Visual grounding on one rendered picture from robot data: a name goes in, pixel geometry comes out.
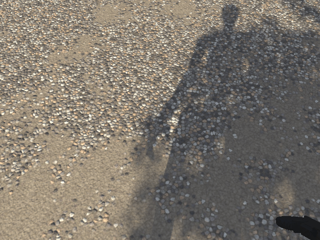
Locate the right robot hand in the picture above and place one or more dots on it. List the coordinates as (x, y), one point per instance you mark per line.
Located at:
(307, 226)

